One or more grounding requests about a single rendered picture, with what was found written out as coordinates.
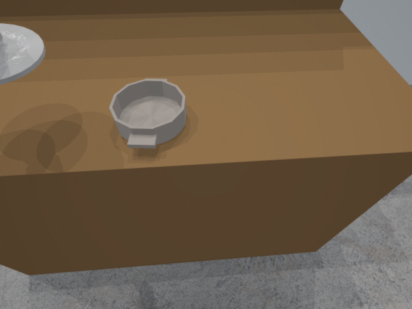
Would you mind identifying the pot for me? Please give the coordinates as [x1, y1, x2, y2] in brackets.
[109, 79, 187, 149]

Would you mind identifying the table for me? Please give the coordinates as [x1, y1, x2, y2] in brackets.
[0, 0, 412, 276]

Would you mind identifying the lid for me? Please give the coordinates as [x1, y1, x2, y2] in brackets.
[0, 23, 46, 85]

